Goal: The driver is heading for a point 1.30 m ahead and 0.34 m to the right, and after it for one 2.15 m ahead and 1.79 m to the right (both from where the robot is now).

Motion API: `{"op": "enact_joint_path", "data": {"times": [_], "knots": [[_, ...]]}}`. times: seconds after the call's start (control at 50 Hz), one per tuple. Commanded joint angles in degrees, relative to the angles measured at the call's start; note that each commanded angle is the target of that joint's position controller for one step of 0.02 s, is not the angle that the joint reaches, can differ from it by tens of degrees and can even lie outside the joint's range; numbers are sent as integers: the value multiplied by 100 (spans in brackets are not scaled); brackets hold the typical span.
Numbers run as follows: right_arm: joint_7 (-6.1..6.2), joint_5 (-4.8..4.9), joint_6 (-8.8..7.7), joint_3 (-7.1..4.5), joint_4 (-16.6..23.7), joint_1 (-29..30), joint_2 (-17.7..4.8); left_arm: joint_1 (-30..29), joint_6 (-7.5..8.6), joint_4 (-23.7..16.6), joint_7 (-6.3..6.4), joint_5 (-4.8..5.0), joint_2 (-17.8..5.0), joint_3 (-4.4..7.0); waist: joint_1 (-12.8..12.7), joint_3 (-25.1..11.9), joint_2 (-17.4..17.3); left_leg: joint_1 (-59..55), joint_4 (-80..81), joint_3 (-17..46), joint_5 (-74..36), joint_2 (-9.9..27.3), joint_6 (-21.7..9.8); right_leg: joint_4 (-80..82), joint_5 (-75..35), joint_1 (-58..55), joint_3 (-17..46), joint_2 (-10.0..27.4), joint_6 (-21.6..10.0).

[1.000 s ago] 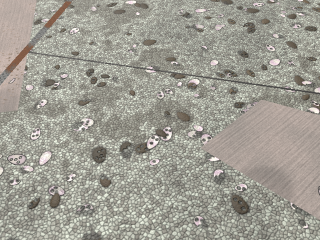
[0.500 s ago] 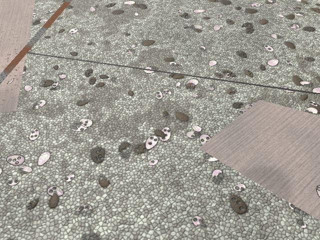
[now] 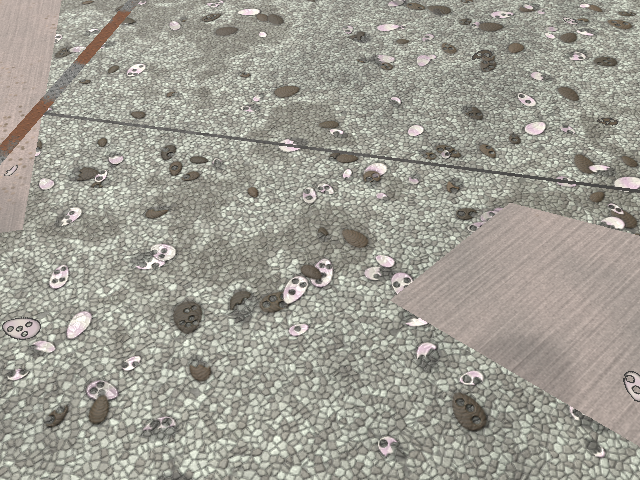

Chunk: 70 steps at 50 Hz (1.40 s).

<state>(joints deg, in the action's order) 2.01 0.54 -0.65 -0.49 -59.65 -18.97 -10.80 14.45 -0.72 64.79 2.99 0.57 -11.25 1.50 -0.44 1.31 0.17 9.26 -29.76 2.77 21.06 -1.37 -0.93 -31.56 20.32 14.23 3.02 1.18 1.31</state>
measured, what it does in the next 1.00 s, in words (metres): walks ahead: left foot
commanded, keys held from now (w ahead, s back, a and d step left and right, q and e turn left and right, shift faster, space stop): w+shift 0.86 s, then w+e+shift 0.14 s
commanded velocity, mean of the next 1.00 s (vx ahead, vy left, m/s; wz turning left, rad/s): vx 0.81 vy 0.00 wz -0.04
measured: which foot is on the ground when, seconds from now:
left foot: down 0.00-0.20, up 0.22-0.66, down 0.68-1.00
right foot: down 0.00-0.70, up 0.72-1.00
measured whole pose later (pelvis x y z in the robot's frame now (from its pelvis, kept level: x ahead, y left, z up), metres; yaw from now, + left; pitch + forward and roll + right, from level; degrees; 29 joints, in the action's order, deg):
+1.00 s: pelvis +0.62 -0.02 +0.00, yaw -3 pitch +0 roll +4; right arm -1.3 -0.4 -7.4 -2.4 -56.8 -26.6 -13.5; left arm 5.9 5.5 44.2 -0.2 1.4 -15.0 1.3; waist 3.8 -0.4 2.1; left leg -2.3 -13.8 -5.8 16.3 -5.3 -2.4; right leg -55.5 -2.4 48.7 3.5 8.7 -3.1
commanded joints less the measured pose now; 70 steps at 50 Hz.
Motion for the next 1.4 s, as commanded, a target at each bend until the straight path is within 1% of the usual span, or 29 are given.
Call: {"op": "enact_joint_path", "data": {"times": [0.02, 0.08, 0.14, 0.2, 0.22, 0.24, 0.26, 0.3, 0.34, 0.58, 0.64, 0.68, 0.7, 0.72, 0.74, 0.76, 0.8, 0.86, 0.92, 1.08, 1.12, 1.16, 1.18, 1.2, 1.22, 1.24, 1.28, 1.34, 1.4], "knots": [[24, 130, -113, -287, 77, -843, -1159, -299, 216, -462, -51, 75, -426, 59, 348, 844, -888, 640, 1784, 1729, 3599, 1118, -893, -689, 1510, 1183, -567, -313, -217], [-9, 63, -382, -325, 374, -297, -1089, -756, 607, -878, -244, 154, -476, 69, 224, 1076, -1049, 355, 2456, 2923, 2255, 2181, -1344, -2308, 515, 2237, -93, 378, -436], [-71, 239, -423, -337, 644, 281, -1151, -81, 799, -780, -311, 175, -455, 87, -209, 572, -924, 799, 2144, 1390, 1172, 1409, -795, -498, 214, 550, -524, 246, -534], [-83, 94, -414, -267, 891, 593, -998, 1884, 784, -43, -273, 134, -570, 287, -1026, 95, 12, 2334, -32, 412, 426, 593, -635, 257, -533, -2299, -887, -274, -281], [-157, -12, -488, -104, 1104, 884, -391, 2852, 782, 19, -230, 86, -1003, 373, -1356, -254, 1530, 3259, -2730, -211, 62, 194, -359, 1120, 856, -2893, 1361, 1115, -681], [-194, 221, -657, -51, 1307, 588, -30, 2665, 904, -187, -347, -19, -1072, 270, -842, -308, 1840, 4535, -4177, 343, 519, -271, -481, 2111, 2281, -2971, 4285, 2100, -1500], [-229, 408, -767, -17, 1491, 818, -169, 1949, 966, -302, -401, -41, -1019, 207, -569, 285, 1191, 5477, -4962, 629, 33, 300, -681, 2398, 3297, -2497, 4667, 2491, -1723], [-296, 179, -813, -30, 1577, 1019, -461, 1113, 941, -601, -501, -75, -698, 44, -236, 395, 264, 5404, -4914, 448, -929, 821, -717, 2137, 1869, -1941, 2988, 1944, -1410], [-356, 49, -697, -110, 1505, 895, -628, 960, 834, -674, -509, -90, -476, -46, -44, 454, 397, 4696, -4220, 250, -1439, 1025, -504, 2312, 899, -1249, 1799, 1336, -1100], [-655, 204, -716, -57, 2433, 3169, -424, 2071, 697, -693, -157, 36, -770, -46, -346, 1002, 415, 3383, -303, -697, -2842, 395, -300, 3033, -2812, -1915, -316, 1180, -1011], [-616, 233, -666, -232, 2551, 2725, -833, 2074, 582, -686, -163, -172, -1089, 57, 199, 223, 1113, 2218, -390, -1043, -1851, -198, -585, 1605, -7061, -2695, -396, 1418, -915], [-454, 312, -523, -522, 1876, 214, -1422, 1592, 441, -820, -144, -282, -1296, 114, 1515, -1090, 1352, -846, -469, -746, -1579, -104, -944, -1257, -7901, -1598, -536, 1332, -704], [-358, 134, -460, -617, 1538, -900, -1866, 1771, 518, -1098, -196, -309, -670, -21, 1399, -2125, 54, -3341, -627, 1366, 387, 1234, -1344, -3516, -4651, 696, -347, 686, -635], [-436, 82, -548, -625, 1383, -1114, -1878, 2296, 808, -1084, -315, -9, 72, -224, 904, -3230, -1769, -4430, 852, 4704, 2934, 2337, -2103, -5107, 320, 2211, 576, -398, -528], [-402, 33, -560, -490, 1209, -922, -1239, 1427, 989, -1302, -333, 285, -737, 1, 1071, -2266, -1480, -3864, 1558, 4702, 2708, 2009, -1666, -5445, 292, 2857, 850, -67, -792], [-403, -49, -597, -417, 1163, -619, -984, 670, 1044, -1592, -325, 443, -883, 33, 941, -1285, -947, -2891, 1517, 3546, 1566, 1876, -1464, -5500, 120, 3063, 620, 149, -861], [-482, -174, -712, -317, 1132, 198, -666, 313, 1000, -1725, -300, 242, -633, 33, 255, -491, 180, -842, 1714, 2209, 117, 1420, -1306, -4768, -435, 2479, 530, 613, -862], [-475, -35, -702, -229, 992, 537, -469, 631, 676, -1740, -334, 166, -284, -24, -329, 128, -320, 633, 2233, 1434, 186, 1255, -1388, -4298, -340, 2232, 412, 976, -653], [-380, -59, -782, -291, 912, 448, -799, -61, 557, -2003, -265, 93, -494, -31, -241, 697, -244, 1017, 2624, 478, -719, 1181, -1230, -3494, -1376, 2863, 307, 1041, -396], [-180, -72, -744, -278, 759, -524, -1241, -1762, 729, -2728, -629, 145, -531, -18, 368, 796, -26, -842, 2624, -1211, -3053, 1202, -529, -365, -3697, 2383, -591, 272, -700], [-119, -217, -572, -336, 880, -515, -1510, -1619, 732, -2847, -736, 178, -847, 128, 129, 371, -392, -1806, 1711, -1383, -6224, 1333, -361, -423, -2841, 2093, -1105, -278, -866], [-30, -330, -357, -422, 1068, -182, -1785, -114, 605, -2641, -743, 238, -1330, 376, -773, -502, -967, -1977, -515, -1423, -8617, 1493, -311, -852, -1730, 713, -1257, -634, -1140], [3, -285, -316, -425, 1233, 159, -1800, 1363, 520, -2270, -684, 206, -1722, 565, -1453, -1097, -813, -953, -2367, -1391, -8160, 1341, -220, -592, -1707, -1183, -840, -597, -1325], [-94, -385, -478, -184, 1378, -413, -905, 1685, 408, -2136, -582, 201, -2111, 650, -886, -1375, 1112, 1355, -4729, -1133, -2435, 522, -12, -764, -443, -3001, 833, 238, -1836], [-265, -39, -816, 24, 1733, -698, -447, 1482, 483, -2351, -583, 55, -1993, 605, -393, -2191, 1993, 3391, -6263, 94, 864, -456, 19, 992, 2105, -4239, 4697, 1435, -2978], [-300, 122, -1041, -119, 1935, 277, -1168, 1678, 553, -2296, -542, -17, -1486, 531, -826, -1836, 1036, 3726, -5998, 687, 282, -85, -394, 1797, 2248, -4038, 4960, 1279, -2383], [-250, 70, -1136, -104, 2207, 918, -1038, 1073, 694, -2389, -626, -95, -1209, 427, -262, -740, -435, 3475, -5062, 672, -286, 272, -521, 1832, 819, -2248, 3965, 958, -2050], [-225, -102, -912, -193, 2181, 597, -1023, 293, 683, -2620, -545, 3, -1050, 370, 369, -154, -391, 2699, -4060, 625, -412, 613, -139, 1990, -460, -549, 2670, 255, -2010], [-161, -217, -790, -178, 2548, 1382, -943, 502, 657, -2605, -363, 121, -1010, 337, 186, 389, -263, 2505, -2646, 233, -1021, 586, 260, 2130, -1208, 532, 2011, -51, -1972]]}}
Velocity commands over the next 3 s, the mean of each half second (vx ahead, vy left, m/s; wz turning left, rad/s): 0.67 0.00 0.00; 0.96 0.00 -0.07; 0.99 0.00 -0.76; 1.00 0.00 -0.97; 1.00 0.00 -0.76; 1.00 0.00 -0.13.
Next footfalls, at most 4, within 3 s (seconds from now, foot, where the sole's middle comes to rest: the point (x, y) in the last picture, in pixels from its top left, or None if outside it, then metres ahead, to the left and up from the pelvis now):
0.68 left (301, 457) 0.57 0.08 -0.77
1.18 right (395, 286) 1.03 -0.15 -0.77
1.64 left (380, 171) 1.48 -0.14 -0.77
2.12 right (521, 151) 1.58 -0.60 -0.77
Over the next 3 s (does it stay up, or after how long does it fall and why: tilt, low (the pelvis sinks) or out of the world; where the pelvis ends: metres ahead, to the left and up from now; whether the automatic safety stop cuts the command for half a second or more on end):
stays up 1.82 -1.14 -0.01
